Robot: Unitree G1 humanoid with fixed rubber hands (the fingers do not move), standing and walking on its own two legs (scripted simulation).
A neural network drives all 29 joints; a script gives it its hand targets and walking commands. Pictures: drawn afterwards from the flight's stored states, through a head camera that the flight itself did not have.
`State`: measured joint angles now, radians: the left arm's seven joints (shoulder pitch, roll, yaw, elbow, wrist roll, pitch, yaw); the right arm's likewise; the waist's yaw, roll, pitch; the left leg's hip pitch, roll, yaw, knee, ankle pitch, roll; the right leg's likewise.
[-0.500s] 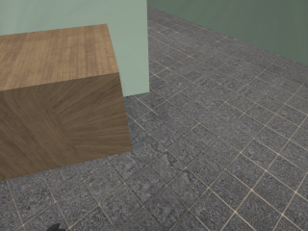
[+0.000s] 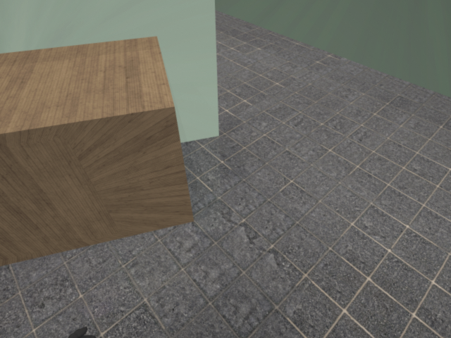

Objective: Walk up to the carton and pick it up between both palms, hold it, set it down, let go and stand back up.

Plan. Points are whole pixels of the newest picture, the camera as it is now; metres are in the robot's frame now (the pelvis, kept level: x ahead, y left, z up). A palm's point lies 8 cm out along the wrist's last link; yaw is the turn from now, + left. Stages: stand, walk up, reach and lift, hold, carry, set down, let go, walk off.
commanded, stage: stand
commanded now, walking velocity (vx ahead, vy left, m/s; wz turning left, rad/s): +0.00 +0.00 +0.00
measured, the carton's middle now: out of the picture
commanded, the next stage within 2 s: walk up in 0.30 s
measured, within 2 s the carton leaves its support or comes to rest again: neither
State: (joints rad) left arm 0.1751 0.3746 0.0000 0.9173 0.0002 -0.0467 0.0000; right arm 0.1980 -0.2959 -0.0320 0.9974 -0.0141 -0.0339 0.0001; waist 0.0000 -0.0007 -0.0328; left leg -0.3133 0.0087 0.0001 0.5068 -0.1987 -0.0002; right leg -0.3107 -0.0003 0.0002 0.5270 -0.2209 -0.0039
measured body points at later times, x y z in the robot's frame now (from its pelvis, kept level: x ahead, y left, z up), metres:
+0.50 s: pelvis +0.00 +0.00 +0.00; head +0.00 +0.00 +0.45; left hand +0.11 +0.30 -0.11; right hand +0.08 -0.28 -0.13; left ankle +0.04 +0.13 -0.73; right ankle +0.04 -0.12 -0.73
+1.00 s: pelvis -0.01 +0.16 -0.01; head -0.02 +0.17 +0.43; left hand +0.02 +0.53 -0.11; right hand +0.12 -0.15 -0.11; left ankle +0.01 +0.22 -0.73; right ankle +0.01 -0.05 -0.69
